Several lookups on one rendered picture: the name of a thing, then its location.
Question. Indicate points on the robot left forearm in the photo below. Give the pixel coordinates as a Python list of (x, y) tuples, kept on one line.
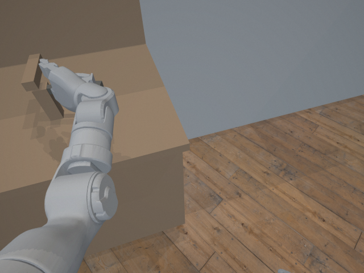
[(92, 132)]

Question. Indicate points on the counter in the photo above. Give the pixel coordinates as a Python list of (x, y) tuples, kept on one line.
[(106, 38)]

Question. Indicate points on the left robot upper arm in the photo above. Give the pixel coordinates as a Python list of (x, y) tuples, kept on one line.
[(76, 205)]

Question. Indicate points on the robot left hand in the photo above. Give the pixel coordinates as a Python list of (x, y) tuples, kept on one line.
[(64, 82)]

